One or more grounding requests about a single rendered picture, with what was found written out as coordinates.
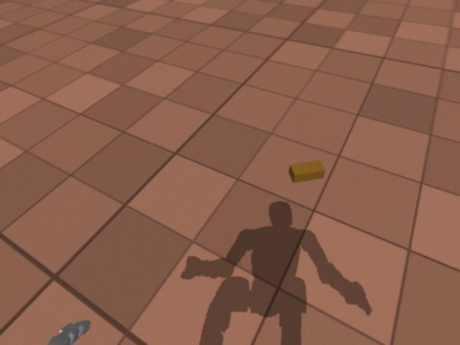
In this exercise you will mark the carton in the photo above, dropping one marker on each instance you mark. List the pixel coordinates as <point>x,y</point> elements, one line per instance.
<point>306,171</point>

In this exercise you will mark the left robot hand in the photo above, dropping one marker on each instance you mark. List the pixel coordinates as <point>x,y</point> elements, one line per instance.
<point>70,333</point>

